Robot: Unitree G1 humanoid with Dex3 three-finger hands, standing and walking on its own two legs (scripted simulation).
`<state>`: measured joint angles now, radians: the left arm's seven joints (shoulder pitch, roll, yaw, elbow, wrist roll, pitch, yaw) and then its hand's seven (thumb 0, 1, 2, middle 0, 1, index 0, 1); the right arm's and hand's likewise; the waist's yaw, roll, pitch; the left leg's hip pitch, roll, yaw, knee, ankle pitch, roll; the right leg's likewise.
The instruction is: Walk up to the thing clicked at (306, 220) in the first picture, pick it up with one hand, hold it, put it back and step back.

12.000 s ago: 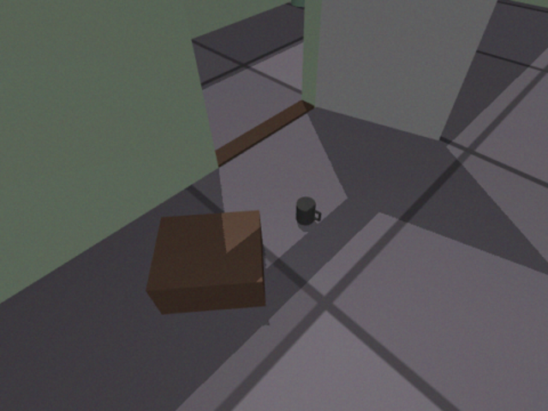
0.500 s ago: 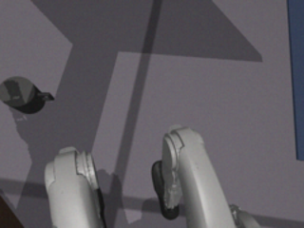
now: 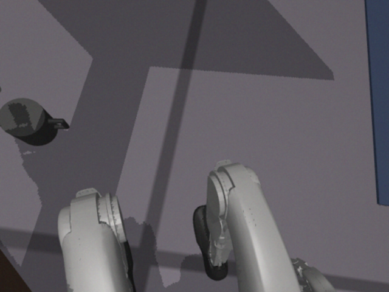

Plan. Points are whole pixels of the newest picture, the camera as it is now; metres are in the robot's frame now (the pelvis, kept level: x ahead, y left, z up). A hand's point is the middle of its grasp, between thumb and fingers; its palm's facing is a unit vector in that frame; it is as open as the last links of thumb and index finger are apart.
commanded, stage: rise first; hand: left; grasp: from above
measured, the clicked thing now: (39, 123) +0.50 +0.30 -0.28
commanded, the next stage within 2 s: approach in 0.18 s
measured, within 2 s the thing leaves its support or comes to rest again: neither
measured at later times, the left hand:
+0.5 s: hand out of the picture +0.46 +0.33 -0.16, palm faces -0.48 -0.06 -0.88, open 14.1 cm
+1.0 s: hand (1, 128) +0.46 +0.33 -0.18, palm faces -0.56 -0.10 -0.83, open 14.2 cm
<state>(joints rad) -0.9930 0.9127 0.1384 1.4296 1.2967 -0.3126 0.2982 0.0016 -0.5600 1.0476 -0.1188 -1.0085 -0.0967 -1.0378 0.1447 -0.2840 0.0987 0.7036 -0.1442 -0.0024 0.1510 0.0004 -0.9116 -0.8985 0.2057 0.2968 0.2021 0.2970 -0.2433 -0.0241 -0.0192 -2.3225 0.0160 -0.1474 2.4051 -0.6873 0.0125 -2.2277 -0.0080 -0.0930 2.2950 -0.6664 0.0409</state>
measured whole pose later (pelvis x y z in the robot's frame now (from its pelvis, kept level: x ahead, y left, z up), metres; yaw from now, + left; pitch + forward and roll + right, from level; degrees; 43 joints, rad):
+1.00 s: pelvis +0.00 -0.01 -0.01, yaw +0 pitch +33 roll -8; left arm -1.03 0.90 0.11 1.51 1.21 -0.20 0.23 0.00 -0.57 1.05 -0.09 -1.02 -0.08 -1.03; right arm 0.18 -0.29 0.15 0.70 -0.14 -0.03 0.14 0.00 -0.90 -0.89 0.21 0.30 0.20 0.30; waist -0.29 -0.01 0.03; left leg -2.33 0.03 -0.15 2.42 -0.68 0.00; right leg -2.26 0.01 -0.09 2.32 -0.65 0.03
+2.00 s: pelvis +0.01 +0.00 -0.03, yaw -4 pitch +31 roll -12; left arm -1.06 1.01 0.16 1.64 1.29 -0.28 0.47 0.00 -0.55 1.09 -0.09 -1.00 -0.06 -1.04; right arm 0.12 -0.33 0.23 0.65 -0.22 -0.11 0.19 0.00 -0.90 -0.90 0.21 0.30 0.20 0.30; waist -0.35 -0.10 0.11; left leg -2.35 0.02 -0.22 2.52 -0.73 -0.01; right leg -2.26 0.02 -0.15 2.37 -0.67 0.04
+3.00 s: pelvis +0.00 +0.00 -0.03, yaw -4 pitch +30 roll -13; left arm -1.10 1.04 0.11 1.69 1.31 -0.26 0.50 0.00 -0.34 1.04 -0.23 -1.07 -0.23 -1.07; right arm 0.12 -0.33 0.27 0.64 -0.24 -0.14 0.20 0.00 -0.90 -0.90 0.20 0.30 0.20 0.30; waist -0.37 -0.11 0.11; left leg -2.36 0.02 -0.23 2.54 -0.72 0.00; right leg -2.25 0.03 -0.16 2.37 -0.66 0.05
